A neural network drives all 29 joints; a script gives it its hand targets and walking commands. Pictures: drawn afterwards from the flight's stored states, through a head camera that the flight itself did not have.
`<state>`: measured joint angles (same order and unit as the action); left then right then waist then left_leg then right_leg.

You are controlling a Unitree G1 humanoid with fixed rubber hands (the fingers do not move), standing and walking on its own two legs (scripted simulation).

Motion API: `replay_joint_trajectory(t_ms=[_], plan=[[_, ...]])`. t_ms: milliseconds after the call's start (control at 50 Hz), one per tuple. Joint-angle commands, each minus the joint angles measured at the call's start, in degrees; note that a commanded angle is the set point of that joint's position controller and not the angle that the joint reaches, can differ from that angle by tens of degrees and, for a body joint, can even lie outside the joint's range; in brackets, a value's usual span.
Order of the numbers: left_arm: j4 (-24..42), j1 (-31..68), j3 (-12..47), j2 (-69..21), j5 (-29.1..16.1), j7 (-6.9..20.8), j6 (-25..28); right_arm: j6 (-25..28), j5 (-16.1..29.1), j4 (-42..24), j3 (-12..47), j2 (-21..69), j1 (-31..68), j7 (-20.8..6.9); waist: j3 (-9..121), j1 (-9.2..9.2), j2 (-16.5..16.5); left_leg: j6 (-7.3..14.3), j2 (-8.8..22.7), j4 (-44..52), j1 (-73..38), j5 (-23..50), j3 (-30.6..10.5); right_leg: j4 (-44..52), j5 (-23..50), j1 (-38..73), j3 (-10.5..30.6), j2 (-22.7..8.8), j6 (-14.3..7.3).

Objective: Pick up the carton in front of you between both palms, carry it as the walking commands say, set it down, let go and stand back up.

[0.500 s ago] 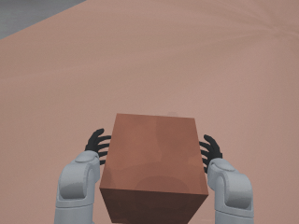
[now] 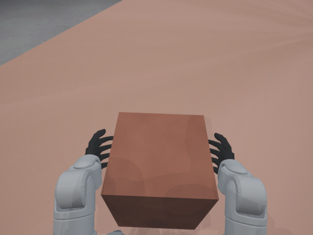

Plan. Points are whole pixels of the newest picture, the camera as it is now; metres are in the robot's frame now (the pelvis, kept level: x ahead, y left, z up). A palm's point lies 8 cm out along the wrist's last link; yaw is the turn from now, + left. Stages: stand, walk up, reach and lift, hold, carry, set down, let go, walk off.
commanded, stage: carry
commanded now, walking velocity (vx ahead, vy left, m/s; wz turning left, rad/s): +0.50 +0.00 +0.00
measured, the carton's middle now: (158, 173) +0.28 +0.00 +0.01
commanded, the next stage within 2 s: none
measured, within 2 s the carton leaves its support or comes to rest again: neither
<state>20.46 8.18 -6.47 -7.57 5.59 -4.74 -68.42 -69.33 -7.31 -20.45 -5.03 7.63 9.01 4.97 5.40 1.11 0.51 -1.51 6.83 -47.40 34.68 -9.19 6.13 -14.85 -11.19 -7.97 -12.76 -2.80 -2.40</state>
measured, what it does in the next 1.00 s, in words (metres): walks ahead: left foot, then right foot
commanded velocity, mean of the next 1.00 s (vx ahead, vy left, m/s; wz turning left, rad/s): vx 0.18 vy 0.00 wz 0.00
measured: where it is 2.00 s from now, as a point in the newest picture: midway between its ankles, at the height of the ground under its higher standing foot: (155, 194)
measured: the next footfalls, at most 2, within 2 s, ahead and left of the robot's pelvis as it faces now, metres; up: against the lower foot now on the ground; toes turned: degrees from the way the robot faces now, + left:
left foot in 0.20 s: +0.35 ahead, +0.13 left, +0.00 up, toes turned +10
right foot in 0.66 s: +0.61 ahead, -0.08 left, +0.00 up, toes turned +14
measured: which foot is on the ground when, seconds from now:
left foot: up 0.00-0.18, down 0.20-0.70, up 0.72-0.84, down 0.86-1.00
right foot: down 0.00-0.24, up 0.26-0.64, down 0.66-1.00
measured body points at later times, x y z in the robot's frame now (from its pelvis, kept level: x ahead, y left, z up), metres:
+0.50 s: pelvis +0.33 +0.05 +0.00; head +0.35 +0.07 +0.45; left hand +0.61 +0.19 +0.04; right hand +0.59 -0.12 +0.06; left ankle +0.31 +0.13 -0.75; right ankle +0.39 -0.11 -0.69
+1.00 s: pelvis +0.54 +0.02 -0.02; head +0.53 +0.01 +0.43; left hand +0.82 +0.17 +0.07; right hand +0.82 -0.14 +0.07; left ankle +0.48 +0.14 -0.75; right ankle +0.57 -0.07 -0.75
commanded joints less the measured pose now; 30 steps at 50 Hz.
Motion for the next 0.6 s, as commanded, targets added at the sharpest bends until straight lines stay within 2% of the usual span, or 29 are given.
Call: replay_joint_trajectory(t_ms=[0, 120, 160, 180, 200, 220, 240, 260, 280, 300, 320, 360, 460, 520, 580], plan=[[2.5, 23.8, 40.0, -49.4, -23.3, 15.6, -1.2, 0.0, 22.2, -1.9, 40.5, 51.2, 23.4, -13.0, 8.4, -0.16, -7.9, -0.5, -0.4, 9.1, 2.9, 5.1, 2.1, 7.1, 10.0, 11.9, 7.7, -12.6, -4.2], [-0.3, 23.1, 39.2, -48.3, -21.3, 15.0, -2.1, -1.5, 23.1, -0.5, 40.1, 49.5, 24.2, -14.1, 2.8, 0.06, -9.6, 2.3, -2.3, 19.5, -2.8, 8.8, 5.9, 4.0, 19.9, 14.0, 3.7, -12.0, -2.5], [-0.5, 23.9, 39.6, -48.7, -21.3, 14.9, -2.1, -1.4, 23.3, 0.2, 39.5, 49.8, 23.9, -14.5, 5.4, -0.69, -9.5, 3.2, -5.1, 21.4, -14.0, 6.1, 9.1, -5.1, 29.1, 12.1, 0.6, -10.9, -0.8], [-0.4, 24.2, 39.8, -48.9, -21.2, 14.9, -2.1, -1.3, 23.2, 1.2, 38.9, 49.9, 23.1, -14.6, 8.8, -1.55, -6.9, 3.5, -7.5, 22.4, -25.1, 2.1, 11.1, -15.2, 31.2, 7.9, -2.1, -8.3, 0.5], [-0.7, 24.4, 39.9, -48.5, -21.2, 15.0, -2.0, -1.1, 22.9, 2.0, 38.4, 50.1, 22.5, -14.8, 12.8, -2.84, -1.3, 3.8, -1.0, 23.8, -36.6, -2.6, 2.2, -28.2, 20.5, -0.8, -1.7, -6.5, 2.2], [1.3, 26.4, 41.6, -49.8, -22.1, 14.9, -2.3, -0.2, 22.0, 4.1, 37.7, 50.1, 22.1, -15.1, 19.2, -2.92, 15.7, 12.3, 15.2, 29.8, -50.2, -12.8, -26.8, -47.5, 6.2, -18.8, 0.4, -0.1, 5.0], [0.9, 26.7, 41.7, -49.7, -22.0, 15.1, -1.7, 0.3, 23.1, 4.1, 38.3, 52.3, 21.1, -15.3, 17.8, -2.55, 17.4, 14.4, 18.2, 36.3, -50.5, -2.1, -35.9, -56.6, -15.2, -27.8, 6.6, 3.4, 4.5], [-0.3, 27.0, 42.2, -52.5, -22.1, 15.3, -0.8, 0.9, 24.0, 2.2, 38.8, 53.8, 22.7, -15.5, 17.4, -2.35, 12.2, 13.3, 16.9, 33.8, -49.3, 6.6, -27.9, -60.8, -14.5, -29.8, 11.6, -0.8, 2.6], [0.1, 27.1, 42.5, -54.3, -22.5, 15.4, 0.1, 1.6, 24.4, 1.8, 39.6, 55.9, 23.6, -15.7, 17.8, -2.35, 6.5, 12.0, 15.4, 31.9, -46.6, 13.2, -22.7, -60.5, -12.2, -29.7, 12.5, -2.7, 1.6], [-0.2, 26.5, 43.0, -56.1, -22.5, 15.4, 0.9, 2.3, 24.7, 1.1, 40.0, 57.3, 24.1, -15.8, 16.9, -1.88, 2.4, 9.9, 14.2, 32.1, -42.8, 15.2, -17.6, -56.0, -9.0, -28.5, 12.9, -4.7, 1.1], [-0.4, 25.4, 43.3, -57.1, -22.3, 15.2, 1.7, 3.0, 24.9, 0.7, 40.3, 58.1, 24.1, -15.9, 16.7, -1.46, 3.6, 8.1, 12.8, 33.3, -40.1, 12.4, -13.6, -51.7, -6.5, -26.6, 12.9, -5.5, 1.2], [-1.0, 22.4, 43.8, -57.9, -21.5, 14.7, 3.0, 3.9, 25.0, 0.5, 40.7, 58.0, 21.9, -16.3, 16.6, -1.41, 6.5, 7.4, 11.3, 35.7, -38.4, 9.4, -9.1, -46.9, -3.0, -25.3, 10.5, -4.7, 1.9], [-0.1, 17.9, 44.4, -57.1, -19.9, 13.6, 4.7, 4.9, 25.1, -0.6, 41.0, 55.2, 18.1, -17.2, 12.0, -1.31, 7.9, 7.4, 8.0, 33.9, -38.5, 28.6, 0.9, -30.3, 1.4, -26.1, 5.0, -2.1, 4.0], [3.8, 19.7, 44.8, -54.5, -20.9, 13.3, 4.0, 4.5, 25.0, -3.1, 40.7, 52.4, 18.3, -16.7, 8.9, -1.54, 9.6, 6.6, 6.7, 32.5, -37.4, 33.9, 4.2, -20.7, 6.9, -23.0, 2.4, -0.2, 3.7], [6.5, 21.5, 44.2, -50.4, -22.2, 13.5, 2.0, 3.2, 23.8, -4.8, 39.7, 49.4, 18.3, -15.5, 7.9, -1.78, 9.3, 5.1, 6.5, 29.3, -36.5, 32.6, 6.1, -14.4, 13.5, -16.7, 0.8, 0.8, 3.2]])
